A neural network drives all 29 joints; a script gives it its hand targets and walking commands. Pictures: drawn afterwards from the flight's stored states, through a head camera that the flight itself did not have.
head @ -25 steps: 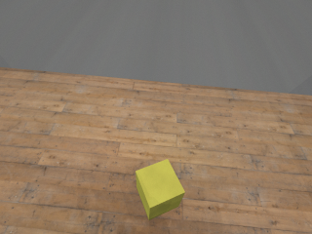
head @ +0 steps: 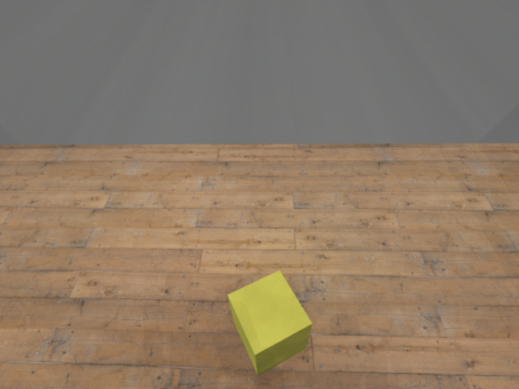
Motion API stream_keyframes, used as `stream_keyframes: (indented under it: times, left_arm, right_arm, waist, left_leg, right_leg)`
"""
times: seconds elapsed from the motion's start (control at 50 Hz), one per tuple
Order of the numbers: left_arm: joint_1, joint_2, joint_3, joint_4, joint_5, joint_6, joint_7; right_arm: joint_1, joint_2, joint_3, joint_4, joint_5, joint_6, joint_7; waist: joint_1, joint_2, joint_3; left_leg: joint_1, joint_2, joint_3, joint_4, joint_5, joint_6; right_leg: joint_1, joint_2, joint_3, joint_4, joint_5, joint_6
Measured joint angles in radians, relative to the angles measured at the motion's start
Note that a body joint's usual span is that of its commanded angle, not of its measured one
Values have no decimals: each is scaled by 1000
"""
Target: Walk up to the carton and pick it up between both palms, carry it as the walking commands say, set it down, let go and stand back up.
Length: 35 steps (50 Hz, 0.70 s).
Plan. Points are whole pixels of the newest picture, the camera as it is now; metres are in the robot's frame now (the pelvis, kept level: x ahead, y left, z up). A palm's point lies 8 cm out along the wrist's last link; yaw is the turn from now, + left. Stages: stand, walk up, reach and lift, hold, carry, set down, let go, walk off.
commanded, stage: walk up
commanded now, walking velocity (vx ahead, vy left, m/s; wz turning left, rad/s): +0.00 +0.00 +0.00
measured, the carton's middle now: (268, 323) +0.46 -0.01 -0.65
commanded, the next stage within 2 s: none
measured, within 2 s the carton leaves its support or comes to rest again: neither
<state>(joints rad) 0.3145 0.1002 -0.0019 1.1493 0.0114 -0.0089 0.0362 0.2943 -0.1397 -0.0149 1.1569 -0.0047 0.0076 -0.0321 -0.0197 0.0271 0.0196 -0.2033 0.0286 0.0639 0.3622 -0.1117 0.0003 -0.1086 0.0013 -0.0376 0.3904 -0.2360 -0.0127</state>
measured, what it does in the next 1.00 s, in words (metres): steps to the right, turning left: right foot, then left foot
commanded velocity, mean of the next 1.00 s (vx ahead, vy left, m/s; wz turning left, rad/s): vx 0.04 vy -0.19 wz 0.28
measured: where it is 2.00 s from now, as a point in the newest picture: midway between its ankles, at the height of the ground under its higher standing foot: outside the picture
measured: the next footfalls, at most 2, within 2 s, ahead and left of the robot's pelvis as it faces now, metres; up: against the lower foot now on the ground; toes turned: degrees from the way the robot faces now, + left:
right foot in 0.54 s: +0.03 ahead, -0.24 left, +0.00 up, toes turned +6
left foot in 0.86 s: +0.04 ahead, -0.06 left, +0.00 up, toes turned +25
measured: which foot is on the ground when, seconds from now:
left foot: down 0.00-0.54, up 0.56-0.84, down 0.86-1.00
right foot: down 0.00-0.22, up 0.24-0.52, down 0.54-0.88, up 0.90-1.00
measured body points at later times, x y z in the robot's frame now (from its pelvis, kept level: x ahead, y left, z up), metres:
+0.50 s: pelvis +0.00 -0.07 +0.00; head +0.03 -0.06 +0.44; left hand +0.02 +0.20 -0.15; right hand -0.05 -0.35 -0.14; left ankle +0.05 +0.12 -0.74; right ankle +0.00 -0.24 -0.72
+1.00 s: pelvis +0.04 -0.18 -0.01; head +0.06 -0.17 +0.44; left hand -0.08 +0.01 -0.17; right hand +0.22 -0.34 -0.15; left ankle +0.00 -0.08 -0.74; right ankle +0.05 -0.29 -0.70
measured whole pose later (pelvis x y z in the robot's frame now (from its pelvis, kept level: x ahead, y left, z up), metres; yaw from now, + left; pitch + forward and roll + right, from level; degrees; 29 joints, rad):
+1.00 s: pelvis +0.04 -0.18 -0.01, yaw +19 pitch +0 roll +0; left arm 0.37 0.13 0.02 1.08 0.01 0.02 0.03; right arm 0.13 -0.13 -0.04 0.95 -0.03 0.01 -0.05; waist 0.04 0.00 0.04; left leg -0.24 0.02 0.09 0.53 -0.29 0.02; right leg -0.37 -0.06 -0.09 0.90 -0.48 0.03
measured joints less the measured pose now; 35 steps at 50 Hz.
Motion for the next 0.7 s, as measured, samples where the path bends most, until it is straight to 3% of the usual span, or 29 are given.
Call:
stream_keyframes:
  times: [0.22,0.3,0.36,0.48,0.54,0.6,0.66,0.7]
  left_arm:
    - [7,-9,7,3,2,5,4]
    - [-20,45,55,-54,18,63,-31]
    - [-58,100,74,-105,25,72,-38]
    - [-102,148,82,-178,38,67,-52]
    - [-86,159,76,-191,43,50,-44]
    - [-56,114,62,-177,44,44,-34]
    - [-9,71,40,-151,37,34,-24]
    - [15,42,28,-130,32,22,-15]
  right_arm:
    - [29,13,-5,17,-1,-2,-10]
    - [51,22,-50,-9,-20,11,-33]
    - [73,-4,-72,-9,-20,20,-44]
    - [109,-70,-106,-34,-33,44,-29]
    - [109,-84,-111,-72,-34,53,-21]
    - [71,-114,-113,-115,-37,63,-21]
    - [11,-136,-117,-174,-37,51,-9]
    - [-35,-146,-114,-204,-37,42,1]
  waist:
    - [-5,-20,2]
    - [-22,-24,-9]
    - [-35,-19,2]
    - [-33,4,-8]
    - [-22,-20,-22]
    - [10,-5,-15]
    - [37,-6,-13]
    - [48,6,-5]
  left_leg:
    - [-12,-3,-5,1,-2,0]
    - [-81,17,-45,6,9,2]
    - [-114,45,-102,-10,37,-22]
    - [-180,99,-184,5,45,-75]
    - [-224,94,-202,58,-16,-103]
    - [-332,72,-153,360,-265,-57]
    - [-399,25,-78,599,-273,-32]
    - [-397,9,-40,654,-251,-22]
  right_leg:
    - [-12,-3,-3,4,-4,1]
    - [-228,13,-19,400,-129,44]
    - [-327,0,-4,517,-106,48]
    - [-243,-42,-1,267,-143,52]
    - [-118,-45,-43,50,-66,39]
    - [-105,-44,-82,56,-35,25]
    - [-74,-60,-106,21,-46,12]
    - [-58,-56,-124,11,-47,3]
